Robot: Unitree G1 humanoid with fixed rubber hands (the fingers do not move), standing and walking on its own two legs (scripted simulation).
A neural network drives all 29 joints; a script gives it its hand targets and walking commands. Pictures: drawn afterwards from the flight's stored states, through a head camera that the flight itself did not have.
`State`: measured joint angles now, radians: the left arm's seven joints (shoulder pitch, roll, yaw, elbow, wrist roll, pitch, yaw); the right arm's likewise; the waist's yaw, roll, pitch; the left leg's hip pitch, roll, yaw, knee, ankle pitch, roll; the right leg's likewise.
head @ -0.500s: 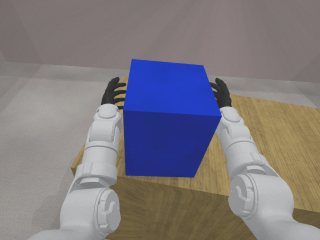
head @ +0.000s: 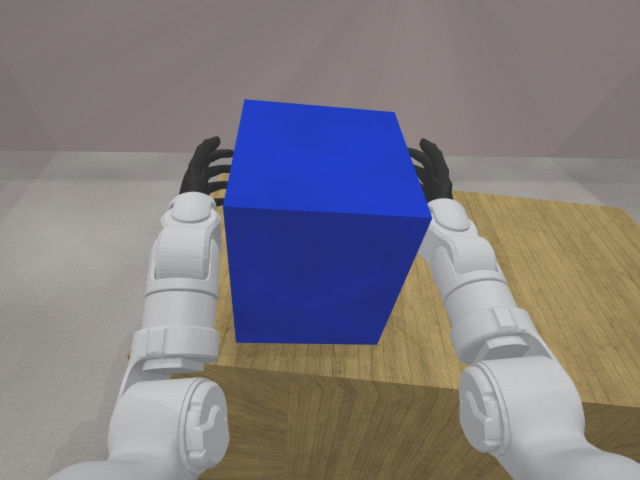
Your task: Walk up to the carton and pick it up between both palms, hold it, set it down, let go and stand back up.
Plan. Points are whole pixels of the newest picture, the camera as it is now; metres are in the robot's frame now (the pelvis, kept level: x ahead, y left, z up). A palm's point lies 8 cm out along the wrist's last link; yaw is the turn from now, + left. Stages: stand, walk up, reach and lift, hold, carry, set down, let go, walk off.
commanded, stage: reach and lift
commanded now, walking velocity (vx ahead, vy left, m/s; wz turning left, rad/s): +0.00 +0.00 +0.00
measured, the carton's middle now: (314, 228) +0.41 +0.01 +0.15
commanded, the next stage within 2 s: hold in 1.38 s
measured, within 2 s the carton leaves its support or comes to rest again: neither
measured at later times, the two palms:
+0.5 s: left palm (193, 192) +0.36 +0.15 +0.23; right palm (447, 197) +0.36 -0.14 +0.24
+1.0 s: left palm (189, 181) +0.37 +0.16 +0.24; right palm (450, 174) +0.37 -0.13 +0.27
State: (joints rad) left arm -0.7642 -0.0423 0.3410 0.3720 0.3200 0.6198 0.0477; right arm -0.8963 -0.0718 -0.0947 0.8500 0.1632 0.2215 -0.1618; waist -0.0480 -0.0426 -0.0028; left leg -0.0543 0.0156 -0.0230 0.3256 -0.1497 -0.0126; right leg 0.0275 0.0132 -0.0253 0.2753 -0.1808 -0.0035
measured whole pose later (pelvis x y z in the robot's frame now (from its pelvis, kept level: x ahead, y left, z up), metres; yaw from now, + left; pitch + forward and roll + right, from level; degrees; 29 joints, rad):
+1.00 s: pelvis -0.01 +0.00 +0.00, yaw +0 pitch -9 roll -1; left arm -0.83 0.01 0.34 0.35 0.35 0.75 -0.02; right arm -0.99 -0.08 -0.09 0.83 0.25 0.36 -0.22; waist -0.10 -0.08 -0.04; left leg -0.05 0.02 -0.03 0.34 -0.14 -0.01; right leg 0.04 0.01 -0.03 0.27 -0.17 0.00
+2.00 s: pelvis -0.01 -0.01 +0.00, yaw +0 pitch -8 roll -1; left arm -0.88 0.03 0.39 0.30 0.32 0.89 -0.05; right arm -1.07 -0.13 0.02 0.76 0.35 0.54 -0.29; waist -0.08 -0.05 -0.10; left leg -0.05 0.03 -0.03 0.34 -0.15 -0.02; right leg 0.02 0.02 -0.03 0.30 -0.19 -0.02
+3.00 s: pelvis +0.00 -0.01 +0.00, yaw +0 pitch -7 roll -1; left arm -0.88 0.03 0.37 0.30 0.30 0.91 -0.04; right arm -1.09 -0.16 0.05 0.76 0.40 0.58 -0.30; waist -0.09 -0.03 -0.12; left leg -0.08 0.03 -0.03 0.35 -0.16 -0.02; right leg 0.00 0.03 -0.03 0.30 -0.19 -0.01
